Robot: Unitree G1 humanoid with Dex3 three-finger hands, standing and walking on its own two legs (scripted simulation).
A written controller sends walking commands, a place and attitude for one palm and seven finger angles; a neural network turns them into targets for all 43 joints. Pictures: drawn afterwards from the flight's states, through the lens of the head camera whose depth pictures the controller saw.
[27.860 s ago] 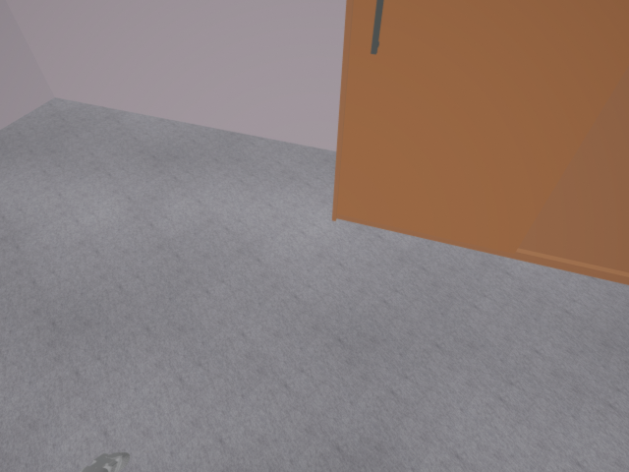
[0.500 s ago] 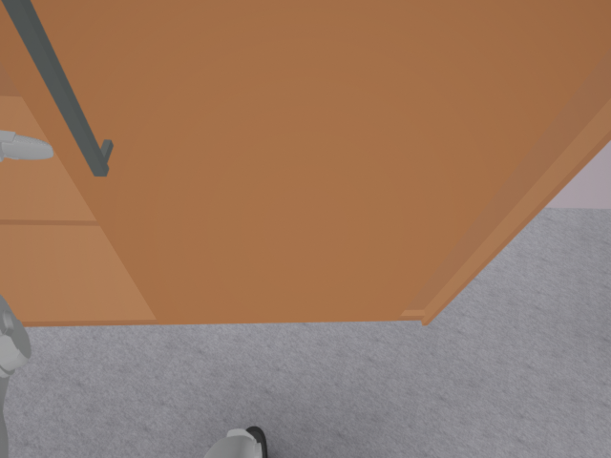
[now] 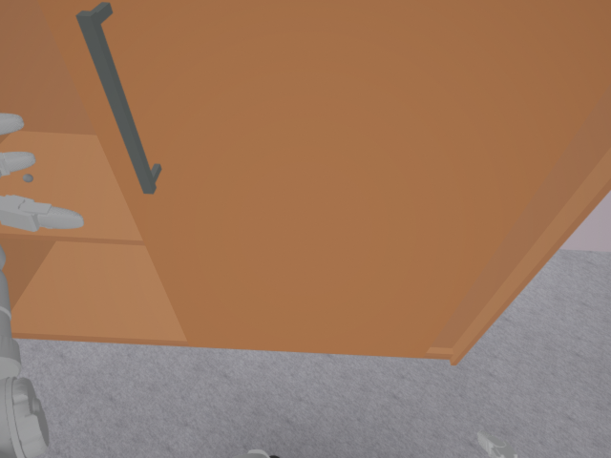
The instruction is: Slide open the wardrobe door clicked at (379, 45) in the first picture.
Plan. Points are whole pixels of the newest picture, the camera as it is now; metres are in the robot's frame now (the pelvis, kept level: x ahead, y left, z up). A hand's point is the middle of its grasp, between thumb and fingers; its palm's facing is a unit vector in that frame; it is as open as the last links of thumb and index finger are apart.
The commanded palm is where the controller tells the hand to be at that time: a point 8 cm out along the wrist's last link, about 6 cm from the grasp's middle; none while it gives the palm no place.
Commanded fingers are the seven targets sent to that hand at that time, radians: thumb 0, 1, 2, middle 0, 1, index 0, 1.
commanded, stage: slip the hand off the handle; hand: left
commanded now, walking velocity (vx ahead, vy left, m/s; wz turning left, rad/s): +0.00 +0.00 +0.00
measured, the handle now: (129, 111) +0.53 +0.30 +0.18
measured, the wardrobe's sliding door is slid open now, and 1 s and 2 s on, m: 0.64 0.64 0.64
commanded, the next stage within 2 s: draw the hand back to the body in 0.16 s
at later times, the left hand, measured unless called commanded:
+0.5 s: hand (55, 199) +0.33 +0.31 +0.18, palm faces +0.09 -1.00 -0.03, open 14.7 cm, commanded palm +0.29 +0.36 +0.18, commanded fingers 0.00 -0.55 0.20 -0.25 -1.15 -0.25 -1.15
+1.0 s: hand (19, 264) +0.25 +0.31 +0.17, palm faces +0.44 -0.85 -0.28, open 13.5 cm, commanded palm +0.20 +0.34 +0.19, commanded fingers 0.00 0.07 0.50 -0.23 -0.79 -0.23 -0.79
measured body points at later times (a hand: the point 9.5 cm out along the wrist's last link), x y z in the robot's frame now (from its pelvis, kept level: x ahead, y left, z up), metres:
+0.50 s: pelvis +0.01 -0.01 +0.00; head -0.01 +0.00 +0.45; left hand +0.32 +0.36 +0.19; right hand +0.15 -0.26 -0.07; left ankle +0.13 +0.07 -0.72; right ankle -0.04 -0.10 -0.72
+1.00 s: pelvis +0.00 +0.02 +0.01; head -0.02 +0.01 +0.46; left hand +0.22 +0.35 +0.19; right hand +0.21 -0.20 -0.04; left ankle +0.13 +0.07 -0.72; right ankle -0.04 -0.10 -0.72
